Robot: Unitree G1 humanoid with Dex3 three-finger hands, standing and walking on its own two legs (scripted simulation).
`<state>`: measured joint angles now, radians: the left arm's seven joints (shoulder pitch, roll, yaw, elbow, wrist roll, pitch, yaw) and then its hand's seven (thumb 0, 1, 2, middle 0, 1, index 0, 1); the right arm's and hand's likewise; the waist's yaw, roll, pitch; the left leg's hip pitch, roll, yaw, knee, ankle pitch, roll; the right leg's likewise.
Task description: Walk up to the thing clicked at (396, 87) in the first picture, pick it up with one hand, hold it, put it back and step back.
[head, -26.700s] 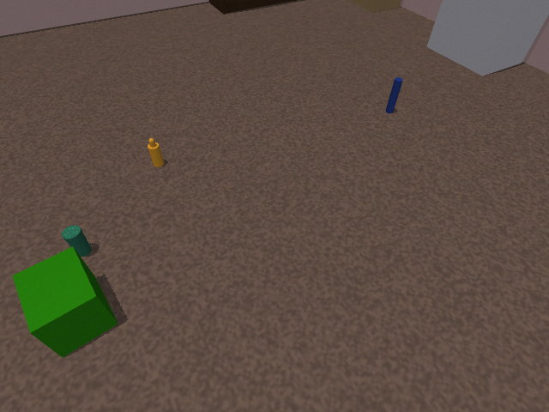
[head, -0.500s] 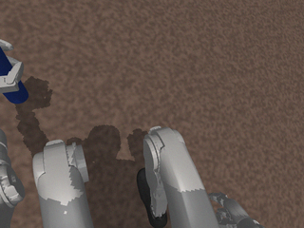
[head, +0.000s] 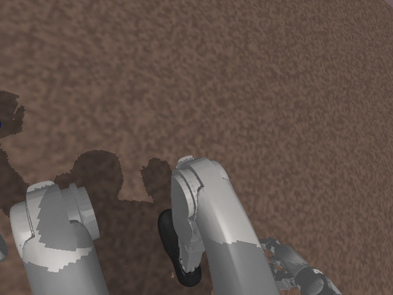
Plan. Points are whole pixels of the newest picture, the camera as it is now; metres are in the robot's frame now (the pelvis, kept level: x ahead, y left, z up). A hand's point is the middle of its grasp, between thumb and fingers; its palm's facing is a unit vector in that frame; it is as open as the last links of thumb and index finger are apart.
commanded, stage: lower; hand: left
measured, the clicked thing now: out of the picture +0.47 +0.30 -0.13
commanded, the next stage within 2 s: loosen in 0.70 s
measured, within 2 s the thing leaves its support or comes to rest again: rests again in 1.72 s
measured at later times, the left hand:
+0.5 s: hand out of the picture +0.48 +0.28 -0.14, palm faces +0.24 -0.97 -0.02, open 6.8 cm
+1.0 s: hand out of the picture +0.49 +0.29 -0.15, palm faces +0.26 -0.97 +0.01, open 6.9 cm
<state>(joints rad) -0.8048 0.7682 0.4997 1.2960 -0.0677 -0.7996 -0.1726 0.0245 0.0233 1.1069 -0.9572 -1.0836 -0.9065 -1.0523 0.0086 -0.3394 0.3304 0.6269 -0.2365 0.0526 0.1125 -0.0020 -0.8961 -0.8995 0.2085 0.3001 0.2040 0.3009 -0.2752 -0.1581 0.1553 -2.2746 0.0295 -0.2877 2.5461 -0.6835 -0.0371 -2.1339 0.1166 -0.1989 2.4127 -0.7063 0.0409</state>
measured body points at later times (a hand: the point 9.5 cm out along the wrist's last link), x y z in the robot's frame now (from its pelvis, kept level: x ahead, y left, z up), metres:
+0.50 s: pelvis -0.01 +0.01 +0.00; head +0.24 +0.16 +0.33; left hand +0.47 +0.34 -0.14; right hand +0.11 -0.25 -0.06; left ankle +0.08 +0.14 -0.27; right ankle +0.11 -0.11 -0.27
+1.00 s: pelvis -0.01 +0.01 +0.00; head +0.24 +0.18 +0.32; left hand +0.47 +0.34 -0.15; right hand +0.12 -0.24 -0.05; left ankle +0.08 +0.14 -0.27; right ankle +0.11 -0.11 -0.27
